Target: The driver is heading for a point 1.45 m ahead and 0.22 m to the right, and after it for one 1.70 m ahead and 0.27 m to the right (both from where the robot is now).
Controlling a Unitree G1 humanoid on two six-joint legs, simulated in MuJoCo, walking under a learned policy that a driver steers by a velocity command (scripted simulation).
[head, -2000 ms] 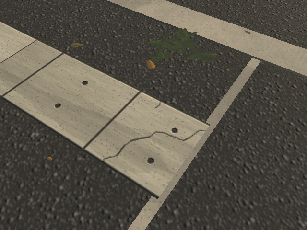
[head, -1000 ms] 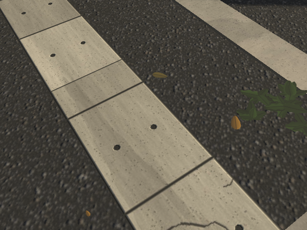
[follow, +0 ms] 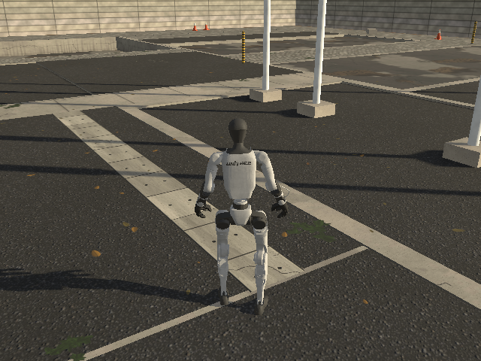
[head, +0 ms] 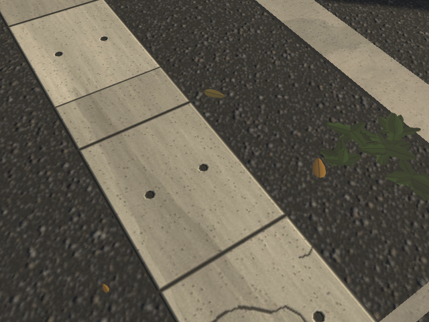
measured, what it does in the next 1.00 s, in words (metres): walks ahead, turning right: left foot, then right foot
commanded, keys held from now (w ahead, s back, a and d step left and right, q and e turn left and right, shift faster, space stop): q+shift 0.04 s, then e+shift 0.38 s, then w+e+shift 0.30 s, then w+q+shift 0.16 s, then q+shift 0.12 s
